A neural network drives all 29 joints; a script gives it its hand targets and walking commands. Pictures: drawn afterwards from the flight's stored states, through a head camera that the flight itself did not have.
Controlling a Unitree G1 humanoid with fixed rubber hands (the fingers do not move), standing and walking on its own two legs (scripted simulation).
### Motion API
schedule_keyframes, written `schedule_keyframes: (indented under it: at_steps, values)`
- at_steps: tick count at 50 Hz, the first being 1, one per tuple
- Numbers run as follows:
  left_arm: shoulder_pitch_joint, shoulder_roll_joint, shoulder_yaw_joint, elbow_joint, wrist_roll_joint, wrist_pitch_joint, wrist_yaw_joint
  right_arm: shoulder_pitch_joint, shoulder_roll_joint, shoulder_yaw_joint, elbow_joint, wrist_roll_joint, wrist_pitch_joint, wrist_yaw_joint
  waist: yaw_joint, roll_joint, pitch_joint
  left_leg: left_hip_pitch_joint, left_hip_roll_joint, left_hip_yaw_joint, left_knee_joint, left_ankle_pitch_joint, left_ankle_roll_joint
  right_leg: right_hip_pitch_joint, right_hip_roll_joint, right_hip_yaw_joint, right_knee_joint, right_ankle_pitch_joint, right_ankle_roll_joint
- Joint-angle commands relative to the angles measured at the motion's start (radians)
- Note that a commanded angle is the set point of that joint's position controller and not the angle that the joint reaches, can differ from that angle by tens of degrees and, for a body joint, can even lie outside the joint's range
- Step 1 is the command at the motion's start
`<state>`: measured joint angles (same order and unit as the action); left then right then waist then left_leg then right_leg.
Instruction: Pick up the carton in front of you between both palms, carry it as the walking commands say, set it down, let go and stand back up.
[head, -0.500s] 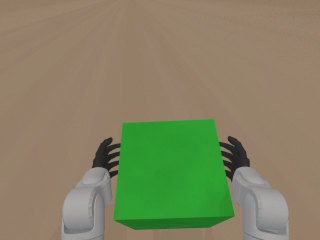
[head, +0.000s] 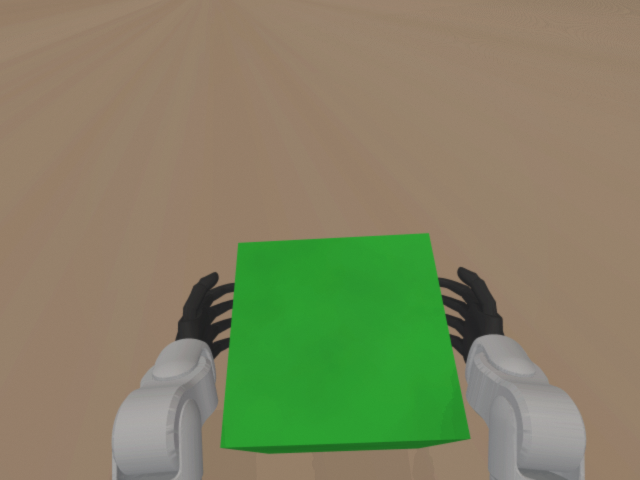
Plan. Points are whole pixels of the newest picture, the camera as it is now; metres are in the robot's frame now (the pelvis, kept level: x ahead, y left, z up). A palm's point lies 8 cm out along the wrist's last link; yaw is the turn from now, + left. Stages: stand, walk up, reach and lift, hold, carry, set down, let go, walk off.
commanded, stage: carry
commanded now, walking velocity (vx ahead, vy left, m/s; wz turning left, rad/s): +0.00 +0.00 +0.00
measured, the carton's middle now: (338, 357) +0.27 -0.01 +0.01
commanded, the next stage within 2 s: hold in 2.00 s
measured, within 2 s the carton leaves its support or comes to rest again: neither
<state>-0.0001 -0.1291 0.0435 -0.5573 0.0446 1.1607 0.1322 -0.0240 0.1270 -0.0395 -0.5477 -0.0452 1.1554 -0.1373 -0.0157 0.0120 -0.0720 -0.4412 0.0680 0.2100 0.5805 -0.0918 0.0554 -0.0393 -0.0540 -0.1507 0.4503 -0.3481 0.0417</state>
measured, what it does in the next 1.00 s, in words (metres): steps on the spot: right foot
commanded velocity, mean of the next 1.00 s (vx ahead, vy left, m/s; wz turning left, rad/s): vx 0.00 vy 0.00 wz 0.00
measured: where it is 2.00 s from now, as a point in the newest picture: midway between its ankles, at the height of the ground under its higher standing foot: outside the picture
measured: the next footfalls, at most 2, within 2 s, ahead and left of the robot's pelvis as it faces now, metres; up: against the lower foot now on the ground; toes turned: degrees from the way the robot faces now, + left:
right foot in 0.20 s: +0.05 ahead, -0.13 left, +0.00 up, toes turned -2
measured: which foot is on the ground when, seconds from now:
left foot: down 0.00-1.00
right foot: down 0.00-0.08, up 0.10-0.18, down 0.20-1.00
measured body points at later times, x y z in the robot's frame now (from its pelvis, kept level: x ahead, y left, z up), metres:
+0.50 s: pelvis +0.01 -0.06 -0.01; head -0.01 -0.07 +0.44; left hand +0.29 +0.09 +0.05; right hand +0.30 -0.21 +0.04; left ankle +0.05 +0.09 -0.74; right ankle +0.01 -0.13 -0.74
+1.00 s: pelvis +0.01 -0.04 -0.01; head +0.00 -0.04 +0.44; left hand +0.32 +0.11 +0.03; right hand +0.32 -0.19 +0.02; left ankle +0.05 +0.09 -0.74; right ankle +0.01 -0.13 -0.74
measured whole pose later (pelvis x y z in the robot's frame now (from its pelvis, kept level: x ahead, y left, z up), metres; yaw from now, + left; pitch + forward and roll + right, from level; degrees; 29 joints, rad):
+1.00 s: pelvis +0.01 -0.04 -0.01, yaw +1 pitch +1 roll +0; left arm -0.27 -0.15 0.18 0.20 0.24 0.71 0.05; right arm -0.25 0.15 -0.20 0.20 -0.25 0.67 -0.03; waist 0.00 0.01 -0.06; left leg -0.34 0.10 0.14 0.52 -0.19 -0.02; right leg -0.28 0.01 -0.09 0.52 -0.27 -0.04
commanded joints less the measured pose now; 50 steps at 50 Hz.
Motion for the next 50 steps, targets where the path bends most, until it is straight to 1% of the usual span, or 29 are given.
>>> schedule_keyframes:
  at_steps: [1,2,3,4,5,6,7,8,9,10,11,12,14,15,16,18,19,22,25,27,30,31,34,35,37,41,46,49,50]
  values:
    - [-0.346,-0.691,-0.566,-0.043,-0.231,0.02,-0.096,-0.319,0.698,0.621,-0.046,0.267,0.042,0.109,-0.043,0.068,-0.257,0.715,0.111,-0.116,-0.16,0.948,0.082,-0.433,0.03,-0.013,0.551,0.419,0.057]
    - [-0.317,-0.68,-0.542,-0.039,-0.214,0.027,-0.094,-0.268,0.667,0.609,0.008,0.241,0.047,0.106,-0.035,0.14,-0.273,0.733,0.283,-0.227,-0.115,1.23,0.2,-0.546,0.075,0.057,0.691,-0.247,0.054]
    - [-0.352,-0.689,-0.591,-0.026,-0.246,0.03,-0.1,-0.291,0.644,0.605,-0.033,0.231,0.036,0.104,-0.006,0.06,-0.297,0.485,0.275,-0.141,-0.17,0.979,0.175,-0.306,0.0,0.121,0.557,-0.222,-0.012]
    - [-0.411,-0.638,-0.558,0.003,-0.231,0.036,-0.099,-0.326,0.629,0.58,0.047,0.22,0.045,0.1,0.01,0.035,-0.232,0.414,0.216,-0.119,-0.159,0.744,0.094,-0.275,-0.029,0.143,0.281,-0.238,-0.049]
    - [-0.374,-0.622,-0.537,0.064,-0.213,0.041,-0.097,-0.343,0.61,0.558,0.066,0.228,0.052,0.102,0.012,0.06,-0.133,0.42,0.173,-0.106,-0.154,0.49,0.045,-0.39,-0.043,0.14,-0.006,-0.177,-0.047]
    - [-0.403,-0.598,-0.518,0.061,-0.211,0.038,-0.101,-0.351,0.638,0.558,0.105,0.218,0.06,0.11,0.025,0.031,-0.082,0.31,0.139,-0.069,-0.164,0.283,0.027,-0.282,-0.046,0.104,-0.14,0.052,-0.046]
    - [-0.434,-0.562,-0.519,0.113,-0.19,0.045,-0.099,-0.354,0.594,0.54,0.155,0.194,0.06,0.115,0.021,0.061,-0.066,0.217,0.105,-0.061,-0.179,0.01,-0.012,-0.205,-0.059,0.106,-0.153,0.104,-0.041]
    - [-0.376,-0.568,-0.483,0.155,-0.177,0.045,-0.101,-0.397,0.607,0.554,0.125,0.199,0.062,0.121,0.025,0.016,-0.057,0.197,0.085,-0.042,-0.165,-0.134,-0.043,-0.19,-0.057,0.112,-0.1,0.16,-0.056]
    - [-0.488,-0.549,-0.467,0.172,-0.182,0.048,-0.102,-0.426,0.584,0.517,0.175,0.182,0.062,0.122,0.024,-0.026,-0.03,0.181,0.088,-0.048,-0.118,-0.234,-0.054,-0.236,-0.108,0.183,-0.168,0.153,-0.086]
    - [-0.532,-0.603,-0.521,0.12,-0.227,0.03,-0.112,-0.414,0.635,0.505,0.179,0.192,0.05,0.131,0.01,-0.049,-0.054,0.203,0.05,-0.089,-0.115,-0.259,-0.068,-0.372,-0.157,0.29,-0.21,-0.132,-0.109]
    - [-0.66,-0.642,-0.571,0.076,-0.275,0.012,-0.122,-0.452,0.668,0.472,0.244,0.172,0.041,0.136,0.015,-0.068,0.021,0.249,0.026,-0.112,-0.074,-0.242,-0.058,-0.545,-0.171,0.337,-0.273,-0.343,-0.117]
    - [-0.619,-0.698,-0.547,0.123,-0.259,0.004,-0.137,-0.48,0.717,0.513,0.219,0.19,0.024,0.145,0.012,-0.095,-0.002,0.26,-0.005,-0.083,-0.018,-0.241,-0.066,-0.551,-0.152,0.302,-0.287,-0.392,-0.107]
    - [-0.643,-0.765,-0.563,0.197,-0.26,-0.024,-0.166,-0.571,0.746,0.53,0.216,0.198,-0.012,0.17,0.011,-0.068,-0.036,0.228,0.022,-0.079,-0.019,-0.121,-0.086,-0.433,-0.144,0.245,-0.232,-0.172,-0.109]
    - [-0.608,-0.733,-0.527,0.252,-0.232,-0.052,-0.178,-0.597,0.757,0.547,0.267,0.207,-0.032,0.18,0.023,-0.088,-0.046,0.192,0.025,-0.086,-0.084,-0.102,-0.083,-0.396,-0.124,0.251,-0.216,-0.103,-0.094]
    - [-0.643,-0.712,-0.52,0.28,-0.2,-0.079,-0.183,-0.542,0.737,0.489,0.371,0.165,-0.048,0.191,0.025,-0.034,-0.067,0.205,0.031,-0.106,-0.098,-0.076,-0.066,-0.338,-0.131,0.261,-0.186,0.076,-0.091]
    - [-0.598,-0.751,-0.485,0.361,-0.171,-0.139,-0.204,-0.579,0.746,0.509,0.321,0.166,-0.131,0.205,0.013,-0.043,-0.187,0.206,0.068,-0.13,-0.127,-0.019,-0.082,-0.208,-0.104,0.181,-0.07,0.327,-0.102]
    - [-0.565,-0.726,-0.435,0.412,-0.13,-0.177,-0.21,-0.58,0.748,0.49,0.379,0.132,-0.15,0.217,0.019,-0.143,-0.233,0.229,0.08,-0.139,-0.119,-0.029,-0.085,-0.212,-0.107,0.181,-0.064,0.359,-0.083]
    - [-0.601,-0.791,-0.449,0.427,-0.116,-0.262,-0.237,-0.547,0.804,0.481,0.476,0.129,-0.233,0.248,0.011,-0.055,-0.286,0.229,0.068,-0.139,-0.085,-0.048,-0.08,-0.167,-0.093,0.169,-0.06,0.321,-0.092]
    - [-0.652,-0.848,-0.49,0.444,-0.121,-0.319,-0.262,-0.557,0.847,0.484,0.551,0.118,-0.287,0.279,0.018,-0.014,-0.299,0.226,0.065,-0.127,-0.077,0.005,-0.083,-0.149,-0.097,0.184,-0.02,0.481,-0.084]
    - [-0.615,-0.875,-0.489,0.478,-0.117,-0.346,-0.274,-0.609,0.854,0.528,0.486,0.136,-0.336,0.291,0.021,-0.064,-0.282,0.173,0.044,-0.109,-0.067,-0.024,-0.085,-0.095,-0.116,0.194,-0.019,0.643,-0.048]
    - [-0.603,-0.842,-0.426,0.558,-0.071,-0.389,-0.282,-0.572,0.807,0.447,0.603,0.068,-0.374,0.302,0.017,-0.114,-0.291,0.181,0.052,-0.092,-0.068,0.004,-0.089,-0.08,-0.106,0.153,0.037,0.785,-0.07]
    - [-0.624,-0.835,-0.409,0.58,-0.055,-0.405,-0.289,-0.576,0.807,0.445,0.587,0.053,-0.402,0.303,0.014,-0.038,-0.331,0.243,0.076,-0.126,-0.043,0.102,-0.078,-0.087,-0.086,0.143,0.049,0.676,-0.087]
    - [-0.656,-0.824,-0.353,0.698,-0.023,-0.46,-0.306,-0.598,0.798,0.362,0.724,0.017,-0.454,0.321,0.013,0.0,-0.283,0.268,0.086,-0.134,-0.062,0.092,-0.073,-0.186,-0.064,0.155,0.026,0.454,-0.095]
    - [-0.71,-0.838,-0.368,0.655,-0.03,-0.491,-0.313,-0.631,0.822,0.343,0.727,0.016,-0.484,0.331,0.014,0.056,-0.26,0.28,0.098,-0.156,-0.09,0.083,-0.075,-0.215,-0.08,0.156,0.01,0.375,-0.108]
    - [-0.759,-0.863,-0.356,0.704,-0.022,-0.52,-0.322,-0.663,0.843,0.338,0.773,0.0,-0.518,0.345,0.021,0.006,-0.225,0.246,0.089,-0.155,-0.127,-0.049,-0.074,-0.243,-0.088,0.191,-0.031,0.21,-0.098]
    - [-0.79,-0.902,-0.392,0.752,-0.034,-0.535,-0.334,-0.705,0.886,0.351,0.778,0.002,-0.543,0.355,0.018,0.0,-0.247,0.27,0.079,-0.148,-0.101,-0.093,-0.067,-0.236,-0.096,0.223,-0.085,0.198,-0.099]
    - [-0.723,-0.939,-0.43,0.688,-0.061,-0.486,-0.33,-0.669,0.905,0.426,0.718,0.045,-0.488,0.359,0.012,-0.021,-0.294,0.265,0.1,-0.157,-0.083,0.028,-0.05,-0.171,-0.072,0.173,-0.017,0.362,-0.093]
    - [-0.69,-0.924,-0.42,0.678,-0.056,-0.454,-0.324,-0.666,0.914,0.453,0.688,0.07,-0.456,0.354,0.01,-0.016,-0.288,0.262,0.107,-0.171,-0.112,0.088,-0.051,-0.182,-0.07,0.15,0.023,0.292,-0.085]
    - [-0.682,-0.925,-0.428,0.683,-0.064,-0.453,-0.328,-0.651,0.895,0.437,0.691,0.048,-0.451,0.349,0.016,-0.056,-0.288,0.263,0.116,-0.165,-0.1,0.141,-0.057,-0.199,-0.067,0.145,0.036,0.304,-0.088]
